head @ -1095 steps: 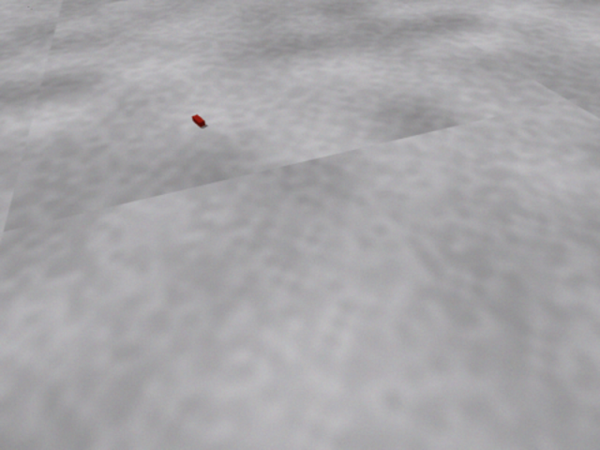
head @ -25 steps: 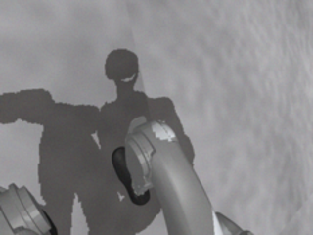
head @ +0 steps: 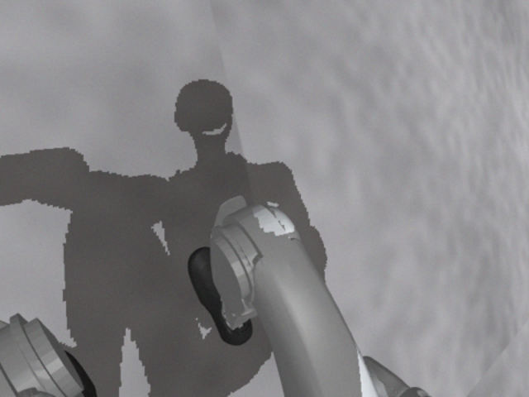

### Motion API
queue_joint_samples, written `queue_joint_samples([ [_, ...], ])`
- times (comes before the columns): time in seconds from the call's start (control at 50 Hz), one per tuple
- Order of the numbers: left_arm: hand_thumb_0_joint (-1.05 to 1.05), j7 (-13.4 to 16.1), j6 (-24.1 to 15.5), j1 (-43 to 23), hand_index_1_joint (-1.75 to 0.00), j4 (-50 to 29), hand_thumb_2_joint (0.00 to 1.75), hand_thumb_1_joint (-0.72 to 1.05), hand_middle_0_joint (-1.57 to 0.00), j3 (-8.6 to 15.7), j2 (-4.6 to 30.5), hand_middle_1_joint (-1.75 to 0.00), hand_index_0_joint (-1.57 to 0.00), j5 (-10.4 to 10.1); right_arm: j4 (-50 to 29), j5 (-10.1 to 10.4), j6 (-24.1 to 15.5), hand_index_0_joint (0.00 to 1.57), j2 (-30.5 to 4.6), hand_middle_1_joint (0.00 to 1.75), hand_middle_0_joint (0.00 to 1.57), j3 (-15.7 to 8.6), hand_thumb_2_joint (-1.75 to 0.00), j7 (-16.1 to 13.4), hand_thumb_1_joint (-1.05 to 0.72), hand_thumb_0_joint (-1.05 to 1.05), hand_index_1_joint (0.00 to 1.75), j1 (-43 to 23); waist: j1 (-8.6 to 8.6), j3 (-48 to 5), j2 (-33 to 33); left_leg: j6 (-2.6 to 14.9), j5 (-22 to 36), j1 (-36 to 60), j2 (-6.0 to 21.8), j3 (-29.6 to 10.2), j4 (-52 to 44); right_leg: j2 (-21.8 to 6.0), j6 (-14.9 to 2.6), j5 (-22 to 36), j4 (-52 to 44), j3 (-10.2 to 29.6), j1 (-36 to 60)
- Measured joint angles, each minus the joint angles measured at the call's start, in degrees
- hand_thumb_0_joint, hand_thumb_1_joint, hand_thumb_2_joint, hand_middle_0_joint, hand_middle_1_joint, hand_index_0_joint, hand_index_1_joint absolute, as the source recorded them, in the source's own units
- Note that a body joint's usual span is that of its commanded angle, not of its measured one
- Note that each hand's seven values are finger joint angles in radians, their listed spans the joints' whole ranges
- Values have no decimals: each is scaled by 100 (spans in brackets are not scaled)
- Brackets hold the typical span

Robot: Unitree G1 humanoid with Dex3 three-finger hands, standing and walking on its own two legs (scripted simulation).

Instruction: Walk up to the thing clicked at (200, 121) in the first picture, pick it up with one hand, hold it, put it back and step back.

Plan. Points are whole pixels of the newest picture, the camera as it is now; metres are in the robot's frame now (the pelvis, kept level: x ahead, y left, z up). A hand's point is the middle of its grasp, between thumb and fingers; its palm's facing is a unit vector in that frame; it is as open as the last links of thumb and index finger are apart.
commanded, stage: close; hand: left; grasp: from above
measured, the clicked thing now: out of the picture +0.48 +0.34 -0.30
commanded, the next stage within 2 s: settle in 0.44 s
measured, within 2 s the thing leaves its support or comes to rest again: leaves its support in 0.88 s
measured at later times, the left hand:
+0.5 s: hand out of the picture +0.47 +0.34 -0.26, palm faces -0.42 -0.18 -0.89, open 6.7 cm
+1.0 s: hand out of the picture +0.48 +0.36 -0.24, palm faces -0.38 -0.18 -0.91, open 6.6 cm
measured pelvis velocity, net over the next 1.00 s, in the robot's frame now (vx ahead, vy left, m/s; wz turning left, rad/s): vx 0.00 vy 0.00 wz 0.01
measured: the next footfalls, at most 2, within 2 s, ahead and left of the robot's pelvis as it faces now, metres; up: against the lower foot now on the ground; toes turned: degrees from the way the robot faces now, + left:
none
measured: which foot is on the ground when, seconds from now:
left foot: down 0.00-1.00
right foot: down 0.00-1.00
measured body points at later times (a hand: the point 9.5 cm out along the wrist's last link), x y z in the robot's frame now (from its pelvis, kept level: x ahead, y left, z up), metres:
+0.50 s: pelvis +0.00 +0.00 +0.00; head +0.30 +0.13 +0.30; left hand +0.49 +0.34 -0.21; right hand +0.04 -0.24 -0.05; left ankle +0.06 +0.12 -0.28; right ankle +0.13 -0.14 -0.28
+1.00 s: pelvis +0.00 +0.00 +0.00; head +0.29 +0.15 +0.32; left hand +0.49 +0.37 -0.18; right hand +0.04 -0.26 -0.04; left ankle +0.06 +0.12 -0.28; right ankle +0.13 -0.14 -0.28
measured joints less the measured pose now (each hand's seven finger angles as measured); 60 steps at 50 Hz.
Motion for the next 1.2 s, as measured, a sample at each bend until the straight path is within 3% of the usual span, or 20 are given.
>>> queue_joint_samples([
  [0.2, 0, -128, -38, 26, -34, -119, 16, 42, -76, 78, 0, -39, -83, 36, -35, 12, 76, 20, -10, 30, 20, -3, -90, -47, -89, 0, 30, 47, 37, -1, 14, 3, 10, -7, 7, 7, -6, -4, -43, 13, -6, -3, -8],
  [0.54, 2, -70, -87, -12, -15, -59, 0, 56, -90, 14, 59, -19, -98, 29, -63, 4, 88, 20, -44, 30, 20, 9, -90, -96, -89, 0, 30, -19, 24, 40, -2, 6, 28, -4, 2, 6, 16, -11, -13, 29, 17, -1, -4],
  [0.78, 2, -287, 52, 156, -6, -413, 0, 52, -100, 247, -61, -10, -105, 66, -86, 36, 165, 20, -4, 30, 20, -98, -90, -100, -91, 0, 30, 123, 95, -47, 56, 13, 25, -48, -2, 22, -20, -35, -76, 16, -14, -7, -37],
  [0.96, 2, -658, 211, 456, -3, -1161, 0, 50, -104, 484, -367, -7, -109, 77, -24, 140, 244, 20, -38, 30, 21, -527, -90, -22, -91, 0, 30, 344, 310, -351, 216, 2, 7, -114, -44, 88, -71, -108, -180, -63, 3, 26, -102],
  [1.1, 2, -1124, 394, 676, -2, -1778, 0, 50, -104, 211, -927, -6, -109, -86, 113, 361, 439, 20, -53, 30, 21, -1002, -90, 72, -91, 0, 30, 467, 565, -866, 503, 8, -7, -152, -79, 251, -193, -198, -240, -161, 14, 141, -175],
  [1.2, 2, -1446, 428, 693, -2, -1864, 0, 50, -105, 25, -1256, -6, -109, -122, 105, 490, 581, 20, -61, 30, 21, -1205, -90, 63, -90, 0, 30, 425, 675, -1126, 680, 24, 48, -154, -102, 384, -287, -249, -258, -183, 20, 244, -205],
])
